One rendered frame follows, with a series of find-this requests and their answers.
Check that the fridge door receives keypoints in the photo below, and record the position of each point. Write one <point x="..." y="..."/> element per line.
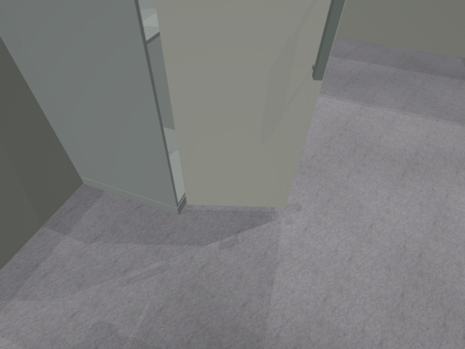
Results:
<point x="242" y="93"/>

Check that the handle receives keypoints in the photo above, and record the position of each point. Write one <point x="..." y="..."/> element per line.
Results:
<point x="328" y="36"/>

